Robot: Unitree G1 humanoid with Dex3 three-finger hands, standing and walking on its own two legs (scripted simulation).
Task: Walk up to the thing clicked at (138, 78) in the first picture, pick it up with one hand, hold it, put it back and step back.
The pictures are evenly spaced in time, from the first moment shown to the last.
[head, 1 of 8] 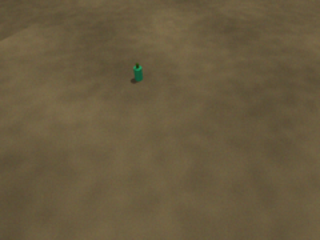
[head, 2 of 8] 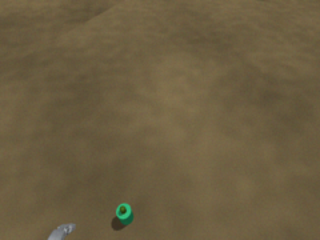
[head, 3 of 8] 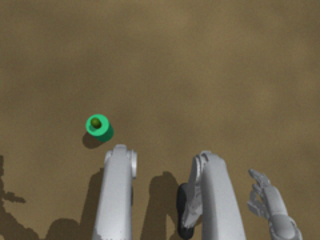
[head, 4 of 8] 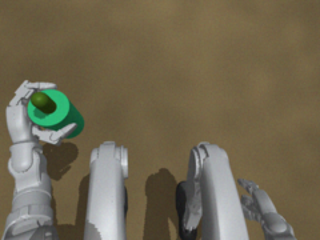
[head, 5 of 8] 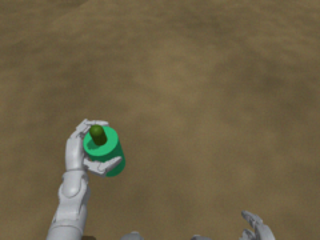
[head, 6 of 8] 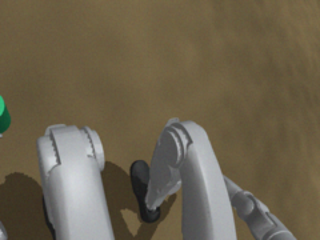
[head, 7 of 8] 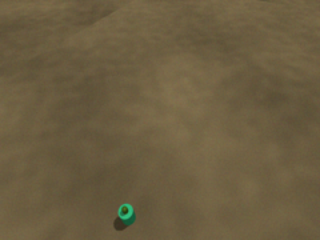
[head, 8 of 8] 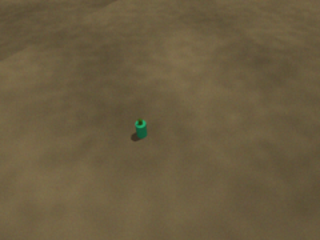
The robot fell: no
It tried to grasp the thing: yes
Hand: left
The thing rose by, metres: 0.69
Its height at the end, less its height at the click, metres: +0.00
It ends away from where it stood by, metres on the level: 0.01
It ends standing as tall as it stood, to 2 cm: yes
